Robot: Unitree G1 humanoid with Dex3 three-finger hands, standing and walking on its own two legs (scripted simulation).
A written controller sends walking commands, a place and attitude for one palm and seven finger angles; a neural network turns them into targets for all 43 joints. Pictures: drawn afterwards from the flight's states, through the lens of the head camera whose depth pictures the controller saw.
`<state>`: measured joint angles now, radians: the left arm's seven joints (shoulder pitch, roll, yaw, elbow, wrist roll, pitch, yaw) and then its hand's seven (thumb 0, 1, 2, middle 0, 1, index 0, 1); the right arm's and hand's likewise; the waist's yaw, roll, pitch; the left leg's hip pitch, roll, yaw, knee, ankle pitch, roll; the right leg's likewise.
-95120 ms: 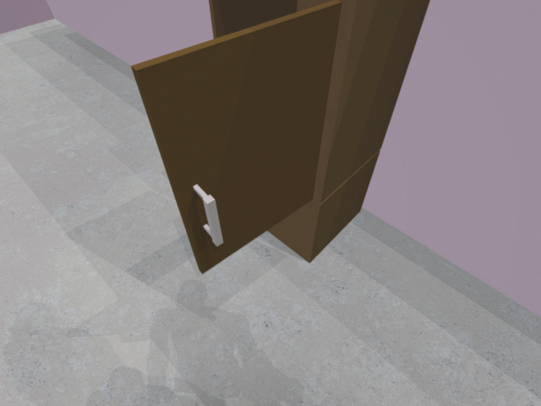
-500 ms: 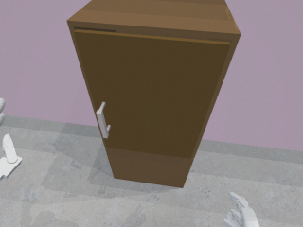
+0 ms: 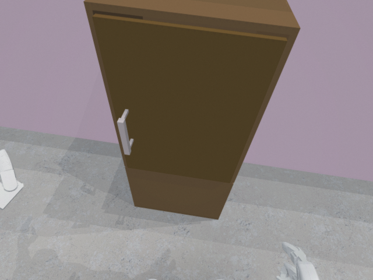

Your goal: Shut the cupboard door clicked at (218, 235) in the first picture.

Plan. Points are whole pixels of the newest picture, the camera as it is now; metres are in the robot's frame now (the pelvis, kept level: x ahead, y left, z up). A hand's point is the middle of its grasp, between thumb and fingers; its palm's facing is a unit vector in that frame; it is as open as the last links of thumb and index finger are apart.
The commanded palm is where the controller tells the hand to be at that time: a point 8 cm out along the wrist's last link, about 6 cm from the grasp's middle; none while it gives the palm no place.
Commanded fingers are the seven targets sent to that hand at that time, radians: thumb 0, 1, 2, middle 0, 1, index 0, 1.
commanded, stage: step back with the hand held close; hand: left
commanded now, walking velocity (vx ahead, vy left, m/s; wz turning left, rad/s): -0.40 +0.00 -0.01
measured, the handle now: (126, 133) +0.55 +0.21 -0.07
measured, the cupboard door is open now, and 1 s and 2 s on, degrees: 0 0 0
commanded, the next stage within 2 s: stop stepping back and stand still in 0.56 s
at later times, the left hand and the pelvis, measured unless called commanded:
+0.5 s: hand (36, 242) +0.14 +0.19 +0.20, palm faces +0.20 -0.81 -0.56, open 7.4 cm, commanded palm +0.07 +0.26 +0.20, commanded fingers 0.00 0.90 0.90 -0.20 -0.30 -0.20 -0.30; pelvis -0.09 -0.03 +0.02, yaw -4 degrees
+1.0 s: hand out of the picture -0.05 +0.24 +0.21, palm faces +0.47 -0.81 -0.36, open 7.4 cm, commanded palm -0.09 +0.28 +0.20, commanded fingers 0.00 0.90 0.90 -0.20 -0.30 -0.20 -0.30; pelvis -0.24 -0.02 +0.02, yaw -3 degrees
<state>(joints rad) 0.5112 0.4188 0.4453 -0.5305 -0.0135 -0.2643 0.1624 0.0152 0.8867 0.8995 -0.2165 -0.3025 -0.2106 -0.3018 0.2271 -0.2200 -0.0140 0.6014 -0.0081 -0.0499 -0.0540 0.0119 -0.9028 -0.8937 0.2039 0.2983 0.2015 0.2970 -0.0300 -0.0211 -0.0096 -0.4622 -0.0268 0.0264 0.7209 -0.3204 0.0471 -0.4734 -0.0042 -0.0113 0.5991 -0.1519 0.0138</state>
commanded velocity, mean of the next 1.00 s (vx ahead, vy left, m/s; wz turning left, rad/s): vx -0.13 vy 0.00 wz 0.02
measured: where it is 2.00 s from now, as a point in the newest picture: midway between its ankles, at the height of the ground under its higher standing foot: outside the picture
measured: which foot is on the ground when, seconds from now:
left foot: down 0.00-0.44, up 0.46-0.62, down 0.64-0.86, up 0.88-1.00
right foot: down 0.00-0.06, up 0.08-0.32, down 0.34-1.00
